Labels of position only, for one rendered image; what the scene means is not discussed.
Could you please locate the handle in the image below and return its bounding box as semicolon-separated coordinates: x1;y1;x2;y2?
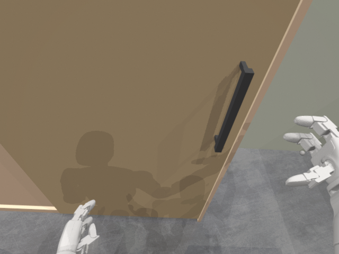
214;61;254;152

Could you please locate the wardrobe door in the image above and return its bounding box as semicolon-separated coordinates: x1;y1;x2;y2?
0;144;53;206
0;0;300;219

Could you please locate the right robot hand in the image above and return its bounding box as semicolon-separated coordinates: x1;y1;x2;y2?
283;116;339;188

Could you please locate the right robot forearm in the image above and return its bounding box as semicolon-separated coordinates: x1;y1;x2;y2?
327;177;339;254

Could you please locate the left robot hand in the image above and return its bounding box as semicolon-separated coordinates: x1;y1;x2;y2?
57;200;99;254

